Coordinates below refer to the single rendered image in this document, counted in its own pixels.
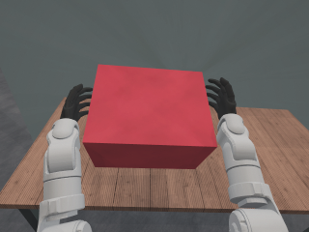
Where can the carton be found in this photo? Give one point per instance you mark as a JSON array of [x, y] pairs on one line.
[[148, 118]]

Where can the right robot forearm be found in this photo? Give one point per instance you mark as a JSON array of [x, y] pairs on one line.
[[247, 187]]

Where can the robot left upper arm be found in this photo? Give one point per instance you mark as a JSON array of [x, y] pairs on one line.
[[72, 226]]

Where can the right robot hand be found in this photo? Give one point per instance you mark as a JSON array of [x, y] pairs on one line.
[[226, 103]]

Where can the left robot forearm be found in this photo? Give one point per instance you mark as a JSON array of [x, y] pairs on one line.
[[62, 191]]

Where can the left robot hand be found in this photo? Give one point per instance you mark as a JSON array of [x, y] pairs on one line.
[[72, 104]]

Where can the table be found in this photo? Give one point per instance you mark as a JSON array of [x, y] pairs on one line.
[[282, 148]]

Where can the robot right upper arm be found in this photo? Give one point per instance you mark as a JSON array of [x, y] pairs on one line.
[[255, 220]]

